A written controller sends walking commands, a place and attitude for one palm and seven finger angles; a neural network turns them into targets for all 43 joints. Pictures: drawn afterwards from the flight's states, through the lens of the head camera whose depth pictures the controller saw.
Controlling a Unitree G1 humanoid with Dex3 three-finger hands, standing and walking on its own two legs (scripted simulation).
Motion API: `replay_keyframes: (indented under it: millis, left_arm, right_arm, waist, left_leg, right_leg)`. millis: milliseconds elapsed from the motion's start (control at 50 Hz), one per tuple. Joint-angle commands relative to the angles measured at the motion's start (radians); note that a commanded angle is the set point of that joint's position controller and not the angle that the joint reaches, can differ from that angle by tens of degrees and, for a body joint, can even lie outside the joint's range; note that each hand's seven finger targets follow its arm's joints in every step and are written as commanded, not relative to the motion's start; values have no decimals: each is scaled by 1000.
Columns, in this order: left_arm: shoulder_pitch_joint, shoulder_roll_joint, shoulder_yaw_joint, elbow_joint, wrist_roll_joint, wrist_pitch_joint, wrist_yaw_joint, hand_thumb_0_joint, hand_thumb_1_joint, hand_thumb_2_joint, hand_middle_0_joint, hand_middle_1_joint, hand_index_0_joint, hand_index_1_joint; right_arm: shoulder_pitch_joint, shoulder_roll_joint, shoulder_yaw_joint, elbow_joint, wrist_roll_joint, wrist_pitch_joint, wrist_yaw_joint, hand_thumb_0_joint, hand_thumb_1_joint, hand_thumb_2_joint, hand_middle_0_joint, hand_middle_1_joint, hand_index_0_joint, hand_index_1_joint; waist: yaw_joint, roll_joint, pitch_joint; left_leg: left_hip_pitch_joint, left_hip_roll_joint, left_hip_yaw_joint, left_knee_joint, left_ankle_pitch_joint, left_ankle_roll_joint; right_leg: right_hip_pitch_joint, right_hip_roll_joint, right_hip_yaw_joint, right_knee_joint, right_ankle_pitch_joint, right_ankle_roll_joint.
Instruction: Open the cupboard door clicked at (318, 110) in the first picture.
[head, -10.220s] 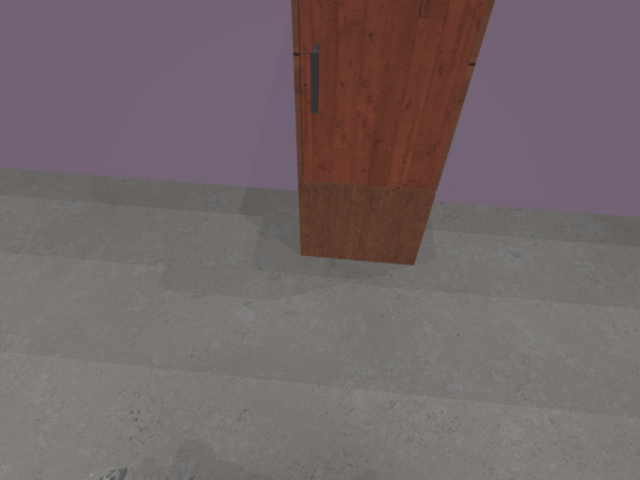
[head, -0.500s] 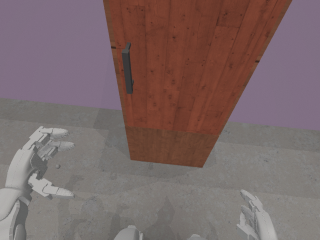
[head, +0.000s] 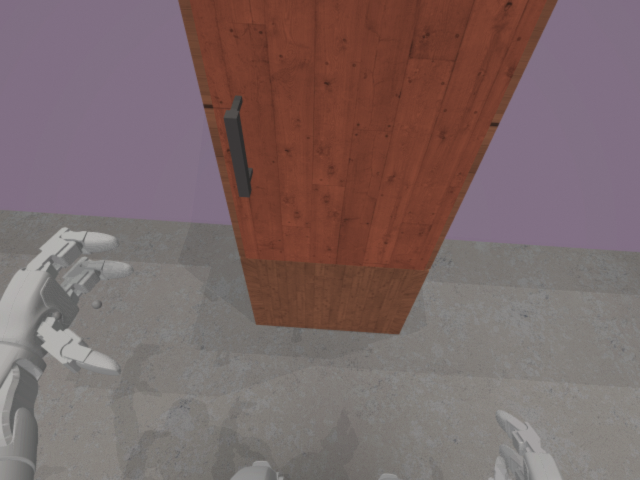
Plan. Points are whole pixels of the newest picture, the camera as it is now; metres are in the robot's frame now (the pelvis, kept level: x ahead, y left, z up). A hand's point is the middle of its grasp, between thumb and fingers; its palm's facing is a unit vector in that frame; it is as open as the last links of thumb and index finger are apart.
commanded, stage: raise the hand with hooked fingers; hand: left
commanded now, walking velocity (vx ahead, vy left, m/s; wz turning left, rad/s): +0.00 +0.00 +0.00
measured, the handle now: (241, 149) +0.58 +0.16 +0.06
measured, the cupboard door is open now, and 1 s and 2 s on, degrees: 0 0 0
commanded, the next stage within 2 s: move the hooked fingers beside the handle in 0.32 s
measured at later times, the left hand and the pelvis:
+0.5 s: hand (110, 309) +0.29 +0.25 +0.07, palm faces +0.00 -1.00 -0.03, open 14.0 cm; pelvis +0.00 -0.02 +0.00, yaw +0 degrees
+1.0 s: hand (152, 251) +0.37 +0.23 +0.07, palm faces -0.03 -1.00 -0.02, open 14.0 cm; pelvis -0.01 -0.01 -0.01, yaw -1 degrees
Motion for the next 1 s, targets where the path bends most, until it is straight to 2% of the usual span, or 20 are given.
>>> replay_keyframes:
  millis: [0,60,80,140,260,320,400,440,480,560,600,620,640,680,780,840,880,920,940,980]
  left_arm:
    - [-167,255,97,-203,-34,-81,8,0,-500,300,-300,-1200,-300,-1200]
    - [-179,271,110,-212,-34,-93,16,0,-500,300,-300,-1200,-300,-1200]
    - [-187,274,110,-219,-31,-97,16,0,-500,300,-300,-1200,-300,-1200]
    - [-178,247,89,-208,-31,-103,15,0,-500,300,-300,-1200,-300,-1200]
    - [-206,253,84,-178,-37,-96,0,0,-500,300,-300,-1200,-300,-1200]
    - [-204,252,83,-185,-30,-99,0,0,-500,300,-300,-1200,-300,-1200]
    - [-200,250,85,-173,-36,-102,-1,0,-500,300,-300,-1200,-300,-1200]
    - [-264,240,67,-163,-33,-103,4,0,-500,300,-300,-1200,-300,-1200]
    - [-329,276,89,-119,-28,-104,2,0,-500,300,-300,-1200,-300,-1200]
    - [-400,260,48,-102,-13,-116,-4,0,-500,300,-300,-1200,-300,-1200]
    - [-429,277,57,-47,-2,-111,-1,0,-500,300,-300,-1200,-300,-1200]
    - [-449,259,38,-28,1,-107,-1,0,-500,300,-300,-1200,-300,-1200]
    - [-455,283,59,-8,5,-107,4,0,-500,300,-300,-1200,-300,-1200]
    - [-467,292,63,8,10,-107,7,0,-500,300,-300,-1200,-300,-1200]
    - [-538,301,59,78,30,-111,28,0,-500,300,-300,-1200,-300,-1200]
    - [-569,291,46,74,44,-126,43,0,-500,300,-300,-1200,-300,-1200]
    - [-585,294,50,85,44,-130,48,0,-500,300,-300,-1200,-300,-1200]
    - [-617,301,50,108,54,-132,59,0,-500,300,-300,-1200,-300,-1200]
    - [-638,272,23,132,59,-130,64,0,-500,300,-300,-1200,-300,-1200]
    - [-676,302,44,162,64,-136,70,0,-500,300,-300,-1200,-300,-1200]
  right_arm:
    - [-28,-141,-62,-149,-3,-50,-10,0,-900,-900,200,300,200,300]
    - [-29,-142,-62,-150,-4,-48,-12,0,-900,-900,200,300,200,300]
    - [-30,-139,-61,-150,-3,-47,-13,0,-900,-900,200,300,200,300]
    - [-34,-134,-61,-145,0,-48,-16,0,-900,-900,200,300,200,300]
    - [-37,-136,-56,-140,0,-45,-21,0,-900,-900,200,300,200,300]
    - [-43,-130,-54,-142,2,-46,-22,0,-900,-900,200,300,200,300]
    - [-45,-131,-53,-141,2,-47,-22,0,-900,-900,200,300,200,300]
    - [-43,-132,-52,-131,2,-47,-25,0,-900,-900,200,300,200,300]
    - [-33,-138,-52,-117,0,-41,-29,0,-900,-900,200,300,200,300]
    - [-31,-136,-50,-112,-1,-40,-31,0,-900,-900,200,300,200,300]
    - [-23,-138,-52,-101,1,-32,-33,0,-900,-900,200,300,200,300]
    - [-24,-136,-51,-100,3,-29,-33,0,-900,-900,200,300,200,300]
    - [-21,-138,-52,-97,3,-26,-33,0,-900,-900,200,300,200,300]
    - [-15,-138,-53,-102,2,-17,-29,0,-900,-900,200,300,200,300]
    - [9,-141,-56,-97,0,6,-23,0,-900,-900,200,300,200,300]
    - [20,-140,-60,-96,-1,18,-16,0,-900,-900,200,300,200,300]
    - [33,-141,-61,-94,-3,27,-12,0,-900,-900,200,300,200,300]
    - [39,-144,-62,-91,-3,38,-11,0,-900,-900,200,300,200,300]
    - [41,-142,-61,-87,-2,44,-10,0,-900,-900,200,300,200,300]
    - [53,-147,-63,-80,-4,53,-11,0,-900,-900,200,300,200,300]
  waist:
    - [16,63,-243]
    - [18,63,-246]
    - [18,89,-263]
    - [9,68,-250]
    - [5,48,-221]
    - [9,83,-244]
    - [8,44,-238]
    - [-7,59,-224]
    - [-16,14,-224]
    - [-13,78,-253]
    - [-21,46,-254]
    - [-25,55,-248]
    - [-17,68,-245]
    - [-11,52,-278]
    - [-16,45,-281]
    - [-17,84,-316]
    - [-19,53,-339]
    - [-25,60,-316]
    - [-38,55,-300]
    - [-35,46,-306]
  left_leg:
    - [162,-40,-56,-138,253,-2]
    - [163,-41,-54,-133,251,1]
    - [167,-42,-50,-134,246,0]
    - [163,-41,-49,-135,220,4]
    - [135,-44,-46,-125,203,6]
    - [144,-45,-44,-129,203,6]
    - [124,-45,-43,-123,198,7]
    - [127,-45,-42,-119,182,7]
    - [102,-43,-42,-106,177,8]
    - [121,-44,-43,-103,188,8]
    - [109,-42,-46,-103,176,9]
    - [108,-43,-43,-105,166,9]
    - [104,-41,-44,-107,165,6]
    - [103,-41,-42,-103,186,8]
    - [95,-38,-43,-104,188,7]
    - [115,-39,-41,-105,210,7]
    - [119,-36,-44,-99,241,8]
    - [102,-35,-46,-106,215,6]
    - [102,-34,-43,-107,197,7]
    - [91,-34,-45,-103,202,8]
  right_leg:
    - [93,52,34,-100,213,-20]
    - [103,54,42,-100,212,-23]
    - [106,51,47,-100,210,-20]
    - [101,48,51,-114,192,-15]
    - [108,47,67,-123,184,-16]
    - [113,42,68,-121,186,-13]
    - [123,41,75,-124,184,-10]
    - [97,39,77,-126,171,-8]
    - [106,40,93,-128,163,-6]
    - [99,37,93,-113,173,-14]
    - [90,36,91,-115,166,-10]
    - [80,35,92,-117,156,-9]
    - [80,33,91,-116,153,-10]
    - [101,37,93,-106,179,-12]
    - [82,40,83,-94,187,-11]
    - [81,40,79,-85,210,-13]
    - [96,45,76,-74,249,-13]
    - [73,44,73,-76,221,-11]
    - [52,45,70,-80,203,-9]
    - [60,46,75,-77,210,-11]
